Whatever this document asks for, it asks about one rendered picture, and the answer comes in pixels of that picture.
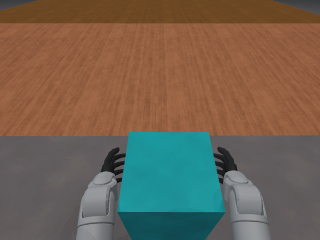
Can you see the carton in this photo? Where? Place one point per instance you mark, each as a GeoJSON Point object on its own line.
{"type": "Point", "coordinates": [170, 188]}

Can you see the left robot forearm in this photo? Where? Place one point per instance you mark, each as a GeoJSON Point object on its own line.
{"type": "Point", "coordinates": [97, 208]}

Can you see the robot left hand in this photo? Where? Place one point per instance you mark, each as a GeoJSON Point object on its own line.
{"type": "Point", "coordinates": [109, 164]}

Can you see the robot right hand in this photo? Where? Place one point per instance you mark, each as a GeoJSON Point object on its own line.
{"type": "Point", "coordinates": [227, 163]}

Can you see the right robot forearm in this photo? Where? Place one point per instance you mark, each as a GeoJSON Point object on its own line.
{"type": "Point", "coordinates": [246, 208]}

